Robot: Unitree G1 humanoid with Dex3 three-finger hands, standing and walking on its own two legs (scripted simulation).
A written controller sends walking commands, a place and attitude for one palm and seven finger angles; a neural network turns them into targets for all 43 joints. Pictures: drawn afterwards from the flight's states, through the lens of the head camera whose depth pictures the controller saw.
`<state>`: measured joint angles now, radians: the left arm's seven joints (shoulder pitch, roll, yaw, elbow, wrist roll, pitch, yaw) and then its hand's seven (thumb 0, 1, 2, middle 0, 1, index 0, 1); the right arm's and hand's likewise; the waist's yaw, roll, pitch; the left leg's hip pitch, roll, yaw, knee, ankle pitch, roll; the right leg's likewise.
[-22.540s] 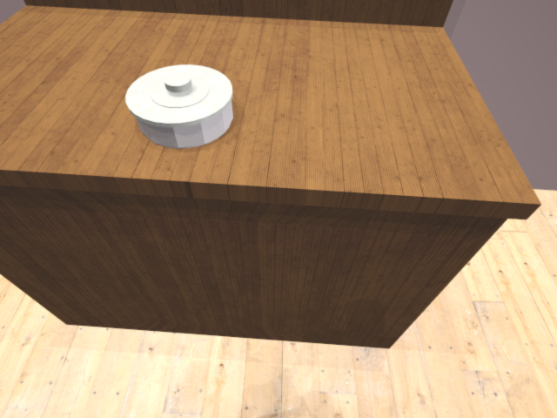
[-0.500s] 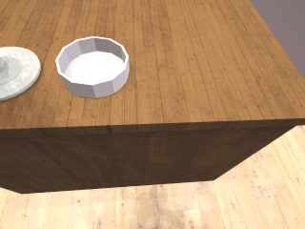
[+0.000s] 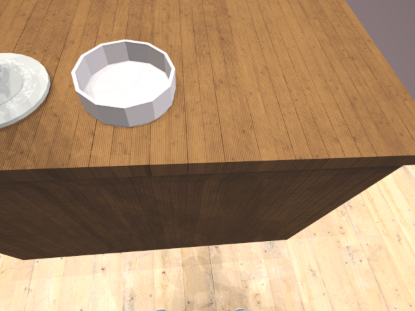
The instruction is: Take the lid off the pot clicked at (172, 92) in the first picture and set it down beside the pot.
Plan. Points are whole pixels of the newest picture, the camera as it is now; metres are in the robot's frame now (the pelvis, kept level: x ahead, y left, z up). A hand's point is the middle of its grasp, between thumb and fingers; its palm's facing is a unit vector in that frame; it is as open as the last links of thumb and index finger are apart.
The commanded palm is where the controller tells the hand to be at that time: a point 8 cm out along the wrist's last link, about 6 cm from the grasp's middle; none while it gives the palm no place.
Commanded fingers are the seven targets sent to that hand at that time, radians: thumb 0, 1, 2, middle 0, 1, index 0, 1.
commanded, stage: lower the lid onto the table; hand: left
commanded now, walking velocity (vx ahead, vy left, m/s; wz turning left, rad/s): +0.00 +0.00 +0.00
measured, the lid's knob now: out of the picture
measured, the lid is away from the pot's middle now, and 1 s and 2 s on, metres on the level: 0.23 0.23 0.23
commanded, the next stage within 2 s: open the fingers wide in 0.26 s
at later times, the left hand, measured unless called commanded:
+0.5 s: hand out of the picture +0.50 +0.33 +0.17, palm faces -0.33 -0.14 -0.93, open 4.4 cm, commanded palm +0.50 +0.34 +0.20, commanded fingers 0.00 0.58 0.92 -0.89 -1.09 -0.63 -0.99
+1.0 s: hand out of the picture +0.48 +0.33 +0.17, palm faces -0.32 -0.14 -0.94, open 7.3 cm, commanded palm +0.50 +0.33 +0.20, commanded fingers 0.00 -0.02 1.00 -0.65 -0.55 -0.59 -0.53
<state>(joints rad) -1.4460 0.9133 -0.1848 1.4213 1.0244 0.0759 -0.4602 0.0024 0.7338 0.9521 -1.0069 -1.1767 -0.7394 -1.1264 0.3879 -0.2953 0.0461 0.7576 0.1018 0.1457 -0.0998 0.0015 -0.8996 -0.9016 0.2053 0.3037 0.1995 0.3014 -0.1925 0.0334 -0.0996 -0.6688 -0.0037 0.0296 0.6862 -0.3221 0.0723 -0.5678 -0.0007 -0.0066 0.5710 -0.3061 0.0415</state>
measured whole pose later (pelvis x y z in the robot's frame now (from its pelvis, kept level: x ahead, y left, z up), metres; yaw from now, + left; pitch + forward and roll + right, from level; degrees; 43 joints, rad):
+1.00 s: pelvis -0.01 +0.00 +0.00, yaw +0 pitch +16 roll -4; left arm -1.28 0.91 -0.09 1.22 1.01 -0.08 -0.44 0.00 0.20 0.96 -0.74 -0.78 -0.71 -0.85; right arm 0.33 -0.28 0.05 0.66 0.12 0.24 -0.09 0.00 -0.90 -0.90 0.20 0.30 0.20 0.30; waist -0.15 0.03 -0.11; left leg -0.67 0.00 0.03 0.73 -0.34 0.08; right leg -0.57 0.00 0.00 0.62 -0.32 0.04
